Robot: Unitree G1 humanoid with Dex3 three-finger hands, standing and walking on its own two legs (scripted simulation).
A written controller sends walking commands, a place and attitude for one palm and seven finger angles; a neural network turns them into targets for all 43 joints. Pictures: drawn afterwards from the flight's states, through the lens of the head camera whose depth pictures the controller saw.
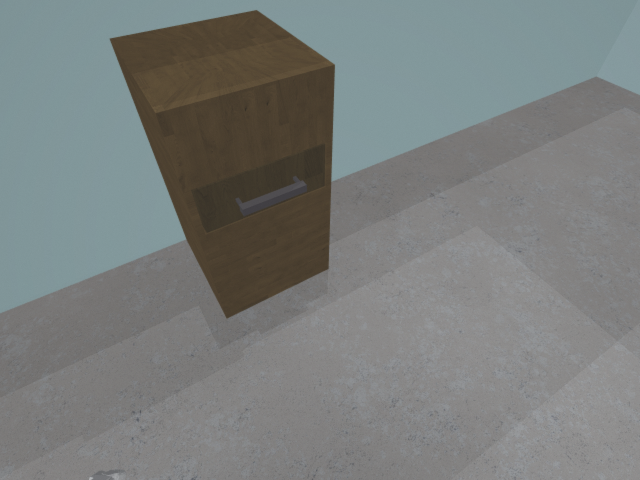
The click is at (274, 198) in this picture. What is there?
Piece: drawer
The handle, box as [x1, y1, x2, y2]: [235, 176, 306, 215]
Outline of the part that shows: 306,185 302,180 300,181 294,176 293,179 296,182 283,188 243,203 238,197 235,199 240,207 241,212 243,215 245,215 306,191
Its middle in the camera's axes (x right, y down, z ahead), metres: -0.14 -0.12 +1.08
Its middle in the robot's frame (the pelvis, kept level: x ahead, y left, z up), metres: +0.86 +0.19 -0.24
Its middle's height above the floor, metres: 0.53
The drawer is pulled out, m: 0.00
